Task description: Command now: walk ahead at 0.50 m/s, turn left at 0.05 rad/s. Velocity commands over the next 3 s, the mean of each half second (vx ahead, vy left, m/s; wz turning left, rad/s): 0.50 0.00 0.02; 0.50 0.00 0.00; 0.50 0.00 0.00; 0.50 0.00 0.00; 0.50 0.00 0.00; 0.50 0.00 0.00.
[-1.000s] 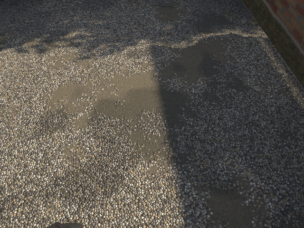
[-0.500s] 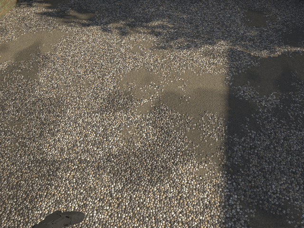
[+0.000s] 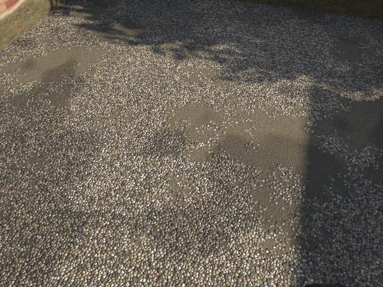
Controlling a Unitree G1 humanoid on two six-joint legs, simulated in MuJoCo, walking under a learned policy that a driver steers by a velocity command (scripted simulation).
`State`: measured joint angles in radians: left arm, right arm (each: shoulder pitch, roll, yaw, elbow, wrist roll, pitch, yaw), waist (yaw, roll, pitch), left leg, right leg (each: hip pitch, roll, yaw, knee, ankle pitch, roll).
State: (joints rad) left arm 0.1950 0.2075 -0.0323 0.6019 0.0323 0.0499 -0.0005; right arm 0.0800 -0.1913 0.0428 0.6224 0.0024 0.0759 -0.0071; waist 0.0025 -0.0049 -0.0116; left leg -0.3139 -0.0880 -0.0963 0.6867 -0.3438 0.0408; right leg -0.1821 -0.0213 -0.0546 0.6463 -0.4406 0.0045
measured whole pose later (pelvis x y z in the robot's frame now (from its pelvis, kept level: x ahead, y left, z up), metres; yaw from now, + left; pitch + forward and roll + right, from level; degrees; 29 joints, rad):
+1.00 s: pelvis +0.01 +0.00 +0.00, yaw -1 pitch -1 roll +0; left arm 0.16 0.16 -0.04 0.59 0.03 0.08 0.01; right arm 0.08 -0.17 0.05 0.61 -0.01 0.07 -0.01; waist -0.02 0.00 -0.01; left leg -0.30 -0.07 -0.06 0.69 -0.36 0.04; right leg -0.17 -0.02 -0.05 0.66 -0.46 0.00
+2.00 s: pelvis +0.01 +0.00 +0.00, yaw -1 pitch -1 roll +0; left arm 0.17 0.15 -0.05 0.59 0.03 0.08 0.01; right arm 0.09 -0.16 0.06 0.61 -0.01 0.06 0.00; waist -0.02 0.00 -0.02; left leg -0.31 -0.07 -0.04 0.70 -0.37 0.04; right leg -0.18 -0.02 -0.04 0.67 -0.47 0.00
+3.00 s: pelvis +0.01 +0.00 +0.00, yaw -1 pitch -1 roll +0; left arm 0.17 0.15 -0.05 0.59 0.03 0.07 0.01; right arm 0.11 -0.16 0.06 0.61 -0.01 0.06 -0.01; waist -0.02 0.00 -0.02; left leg -0.31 -0.06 -0.03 0.71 -0.37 0.04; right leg -0.18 -0.02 -0.04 0.67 -0.47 0.00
